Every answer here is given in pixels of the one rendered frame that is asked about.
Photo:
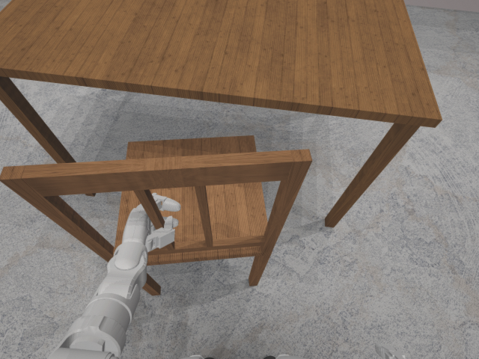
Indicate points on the robot left forearm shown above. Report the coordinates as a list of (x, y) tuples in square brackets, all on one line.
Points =
[(102, 327)]

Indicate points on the chair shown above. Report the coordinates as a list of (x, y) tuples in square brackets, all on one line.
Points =
[(217, 182)]

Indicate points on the robot left hand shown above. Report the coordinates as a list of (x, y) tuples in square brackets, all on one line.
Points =
[(139, 227)]

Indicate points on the robot right hand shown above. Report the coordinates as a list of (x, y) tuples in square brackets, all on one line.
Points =
[(387, 352)]

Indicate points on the table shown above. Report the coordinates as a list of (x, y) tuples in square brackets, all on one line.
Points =
[(345, 58)]

